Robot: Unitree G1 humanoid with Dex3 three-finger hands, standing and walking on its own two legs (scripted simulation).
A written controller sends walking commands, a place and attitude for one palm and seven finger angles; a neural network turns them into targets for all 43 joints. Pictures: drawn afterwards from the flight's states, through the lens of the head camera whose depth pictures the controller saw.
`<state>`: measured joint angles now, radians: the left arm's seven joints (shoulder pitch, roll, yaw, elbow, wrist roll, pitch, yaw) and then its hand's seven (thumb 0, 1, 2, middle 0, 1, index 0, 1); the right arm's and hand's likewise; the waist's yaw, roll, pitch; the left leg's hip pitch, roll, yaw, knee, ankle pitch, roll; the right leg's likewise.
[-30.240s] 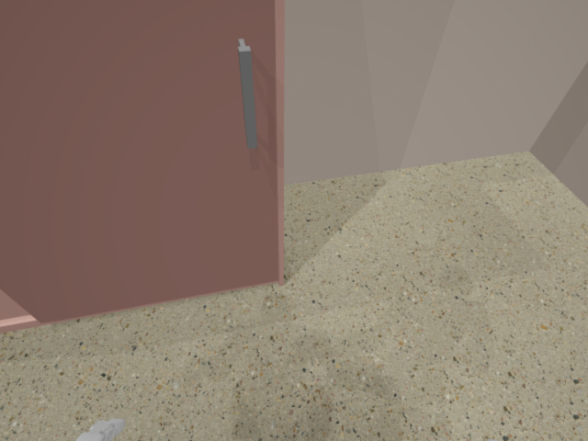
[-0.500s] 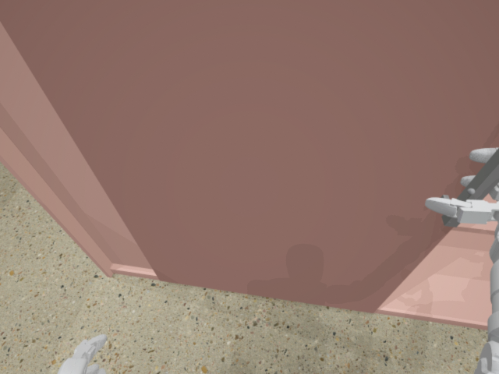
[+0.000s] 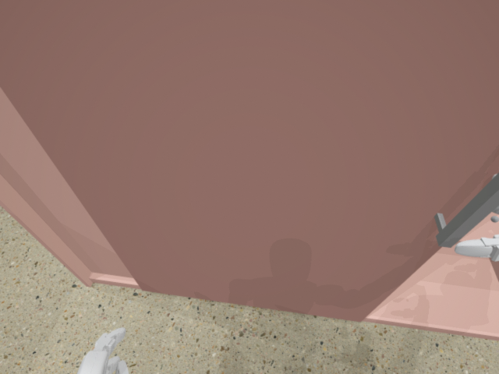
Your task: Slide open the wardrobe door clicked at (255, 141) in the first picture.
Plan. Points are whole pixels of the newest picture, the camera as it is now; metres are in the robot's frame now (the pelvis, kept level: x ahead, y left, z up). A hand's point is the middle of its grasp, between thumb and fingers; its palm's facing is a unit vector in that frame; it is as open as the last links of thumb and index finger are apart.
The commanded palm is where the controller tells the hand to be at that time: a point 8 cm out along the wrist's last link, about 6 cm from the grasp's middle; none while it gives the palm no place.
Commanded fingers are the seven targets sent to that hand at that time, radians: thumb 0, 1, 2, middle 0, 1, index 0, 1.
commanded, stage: slip the hand off the handle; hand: right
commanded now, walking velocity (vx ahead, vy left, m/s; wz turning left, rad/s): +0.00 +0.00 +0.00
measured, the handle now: (474, 197) +0.39 -0.34 +0.09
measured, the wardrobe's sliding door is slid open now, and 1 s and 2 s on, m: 0.58 0.58 0.58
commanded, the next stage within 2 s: draw the hand back to the body in 1.22 s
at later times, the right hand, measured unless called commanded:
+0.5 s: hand out of the picture +0.32 -0.40 +0.11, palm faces +0.38 +0.89 -0.26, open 14.7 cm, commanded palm +0.28 -0.43 +0.11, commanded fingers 0.00 0.55 -0.20 0.25 1.15 0.25 1.15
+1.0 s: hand out of the picture +0.24 -0.39 +0.09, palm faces +0.40 +0.88 -0.25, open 14.7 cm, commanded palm +0.20 -0.42 +0.11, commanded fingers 0.00 0.55 -0.20 0.25 1.15 0.25 1.15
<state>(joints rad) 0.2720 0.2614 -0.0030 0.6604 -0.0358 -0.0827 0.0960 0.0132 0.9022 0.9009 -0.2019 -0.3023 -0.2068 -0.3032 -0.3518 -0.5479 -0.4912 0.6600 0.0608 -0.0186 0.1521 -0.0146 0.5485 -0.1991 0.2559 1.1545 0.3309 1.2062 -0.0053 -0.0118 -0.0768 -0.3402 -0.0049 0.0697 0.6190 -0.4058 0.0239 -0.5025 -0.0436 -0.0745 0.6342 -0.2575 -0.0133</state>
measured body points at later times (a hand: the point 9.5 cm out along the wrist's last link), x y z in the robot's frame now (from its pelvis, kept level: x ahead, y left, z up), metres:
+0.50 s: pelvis -0.03 -0.03 +0.00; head +0.00 -0.04 +0.44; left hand +0.06 +0.24 -0.10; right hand +0.30 -0.44 +0.12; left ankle -0.06 +0.10 -0.72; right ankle +0.03 -0.12 -0.72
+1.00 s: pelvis -0.03 -0.03 +0.00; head -0.03 -0.04 +0.45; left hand +0.15 +0.20 -0.08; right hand +0.21 -0.44 +0.11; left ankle -0.06 +0.10 -0.72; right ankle +0.03 -0.12 -0.72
